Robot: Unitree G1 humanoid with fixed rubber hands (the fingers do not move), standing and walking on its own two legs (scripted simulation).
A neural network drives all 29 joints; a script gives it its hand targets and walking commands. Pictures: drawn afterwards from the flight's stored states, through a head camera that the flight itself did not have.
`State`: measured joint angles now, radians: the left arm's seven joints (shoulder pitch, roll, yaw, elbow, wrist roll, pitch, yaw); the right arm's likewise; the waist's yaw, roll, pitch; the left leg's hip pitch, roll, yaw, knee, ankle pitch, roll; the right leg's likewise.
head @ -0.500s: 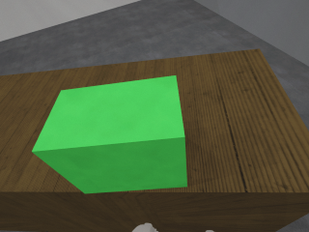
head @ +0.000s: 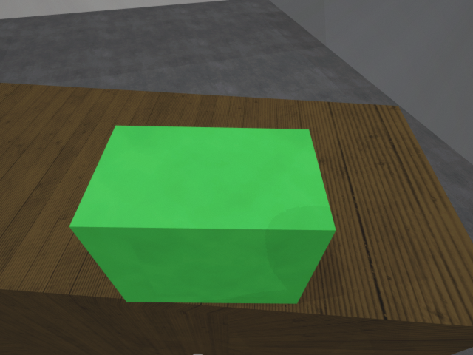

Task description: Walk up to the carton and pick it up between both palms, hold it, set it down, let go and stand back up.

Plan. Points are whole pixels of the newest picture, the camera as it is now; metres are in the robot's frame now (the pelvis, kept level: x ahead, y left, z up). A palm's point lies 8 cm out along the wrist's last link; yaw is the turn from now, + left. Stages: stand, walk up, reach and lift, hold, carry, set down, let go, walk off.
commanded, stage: walk up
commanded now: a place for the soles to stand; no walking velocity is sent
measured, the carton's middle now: (212, 220) +0.32 +0.06 +0.09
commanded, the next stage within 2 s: none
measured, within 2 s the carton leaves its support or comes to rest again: neither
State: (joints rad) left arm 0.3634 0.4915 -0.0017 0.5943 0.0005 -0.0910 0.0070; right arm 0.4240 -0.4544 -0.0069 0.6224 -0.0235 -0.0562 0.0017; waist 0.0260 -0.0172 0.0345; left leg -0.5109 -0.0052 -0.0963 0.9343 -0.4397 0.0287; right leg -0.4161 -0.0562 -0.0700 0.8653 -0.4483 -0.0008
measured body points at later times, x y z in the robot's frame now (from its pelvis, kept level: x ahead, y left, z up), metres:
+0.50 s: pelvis -0.02 -0.04 +0.00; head -0.02 -0.06 +0.45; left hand +0.07 +0.29 -0.05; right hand +0.07 -0.35 -0.10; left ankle +0.04 +0.13 -0.67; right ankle +0.00 -0.15 -0.70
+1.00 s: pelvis -0.02 -0.06 +0.00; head +0.00 -0.07 +0.45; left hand +0.06 +0.27 -0.07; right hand +0.08 -0.38 -0.09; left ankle +0.02 +0.10 -0.68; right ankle +0.01 -0.16 -0.70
